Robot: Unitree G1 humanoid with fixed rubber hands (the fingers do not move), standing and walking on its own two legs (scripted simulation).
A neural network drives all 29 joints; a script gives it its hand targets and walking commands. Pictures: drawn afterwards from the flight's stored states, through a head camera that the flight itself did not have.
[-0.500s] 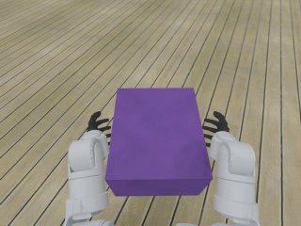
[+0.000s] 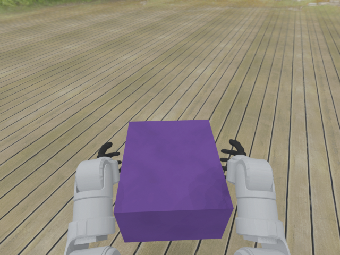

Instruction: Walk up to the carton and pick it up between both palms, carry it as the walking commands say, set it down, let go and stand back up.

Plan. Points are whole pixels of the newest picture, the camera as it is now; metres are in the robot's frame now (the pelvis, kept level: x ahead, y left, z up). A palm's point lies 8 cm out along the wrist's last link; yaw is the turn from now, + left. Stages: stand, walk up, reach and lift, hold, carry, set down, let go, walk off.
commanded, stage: carry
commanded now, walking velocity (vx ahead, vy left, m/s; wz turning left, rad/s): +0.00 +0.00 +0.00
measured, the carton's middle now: (171, 174) +0.33 +0.01 +0.02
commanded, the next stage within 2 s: none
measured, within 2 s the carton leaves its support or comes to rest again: neither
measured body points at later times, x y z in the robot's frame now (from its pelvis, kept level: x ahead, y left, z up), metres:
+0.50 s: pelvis -0.08 +0.02 -0.01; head -0.10 +0.01 +0.44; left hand +0.24 +0.16 +0.08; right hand +0.21 -0.16 +0.08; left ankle +0.04 +0.15 -0.72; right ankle +0.06 -0.05 -0.72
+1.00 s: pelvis -0.15 +0.04 -0.01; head -0.18 +0.04 +0.44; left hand +0.15 +0.20 +0.07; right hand +0.15 -0.12 +0.08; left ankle -0.06 +0.12 -0.73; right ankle -0.04 -0.08 -0.73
